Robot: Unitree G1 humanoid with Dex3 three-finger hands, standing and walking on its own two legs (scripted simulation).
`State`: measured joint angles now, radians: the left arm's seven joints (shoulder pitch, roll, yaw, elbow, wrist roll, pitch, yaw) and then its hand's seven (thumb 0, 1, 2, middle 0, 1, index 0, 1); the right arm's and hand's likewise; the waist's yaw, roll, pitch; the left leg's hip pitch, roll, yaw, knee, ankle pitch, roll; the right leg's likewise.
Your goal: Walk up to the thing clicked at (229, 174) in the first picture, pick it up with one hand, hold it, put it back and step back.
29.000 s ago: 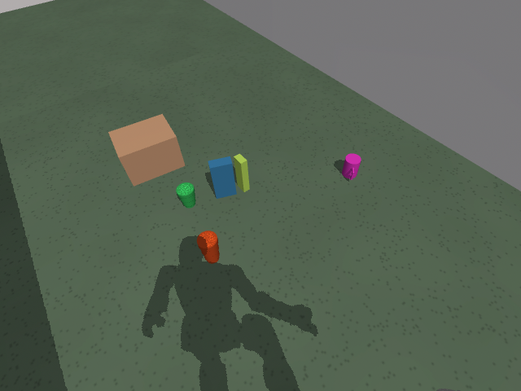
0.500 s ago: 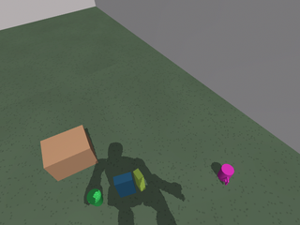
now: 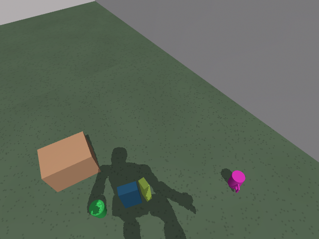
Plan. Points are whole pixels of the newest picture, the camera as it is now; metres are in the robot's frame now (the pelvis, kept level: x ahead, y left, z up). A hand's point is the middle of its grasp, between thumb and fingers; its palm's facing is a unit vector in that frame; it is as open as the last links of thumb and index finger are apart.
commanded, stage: stand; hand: left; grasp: from the side
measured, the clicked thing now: (130, 195) +0.44 +0.22 -0.67
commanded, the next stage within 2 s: step back in 0.84 s
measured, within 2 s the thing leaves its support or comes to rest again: neither
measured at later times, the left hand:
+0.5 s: hand out of the picture +0.08 +0.25 -0.16, palm faces -0.01 -0.94 -0.34, open 7.4 cm
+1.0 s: hand out of the picture +0.09 +0.26 -0.16, palm faces +0.01 -0.93 -0.37, open 7.4 cm
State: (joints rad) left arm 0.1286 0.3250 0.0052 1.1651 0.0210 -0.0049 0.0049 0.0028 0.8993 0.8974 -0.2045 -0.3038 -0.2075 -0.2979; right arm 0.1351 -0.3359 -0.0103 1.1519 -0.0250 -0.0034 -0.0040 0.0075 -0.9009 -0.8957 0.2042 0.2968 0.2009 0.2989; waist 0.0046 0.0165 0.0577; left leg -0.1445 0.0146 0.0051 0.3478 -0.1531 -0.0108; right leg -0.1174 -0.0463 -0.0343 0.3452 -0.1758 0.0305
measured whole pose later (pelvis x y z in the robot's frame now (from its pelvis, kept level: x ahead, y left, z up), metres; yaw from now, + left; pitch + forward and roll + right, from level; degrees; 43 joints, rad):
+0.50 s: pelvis +0.02 +0.00 +0.00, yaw +0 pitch -2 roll +0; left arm 0.11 0.32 0.01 1.15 0.02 -0.01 0.00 0.00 0.90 0.90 -0.20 -0.30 -0.21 -0.30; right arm 0.11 -0.34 -0.01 1.14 -0.02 -0.01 -0.01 0.01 -0.90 -0.90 0.20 0.30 0.20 0.30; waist 0.01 0.02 0.05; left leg -0.12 0.02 0.01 0.32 -0.16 -0.01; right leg -0.09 -0.04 -0.03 0.32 -0.19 0.03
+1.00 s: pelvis +0.00 +0.00 -0.01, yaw +0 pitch -1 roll -1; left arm 0.08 0.36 0.05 1.05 0.00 0.02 0.01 0.00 0.90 0.90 -0.21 -0.30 -0.21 -0.30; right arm 0.07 -0.38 -0.04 1.06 0.00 0.03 0.01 0.01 -0.90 -0.90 0.21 0.30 0.20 0.30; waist -0.01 0.02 0.13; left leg -0.26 0.03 0.00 0.50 -0.22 -0.01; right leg -0.21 -0.04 -0.04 0.47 -0.23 0.02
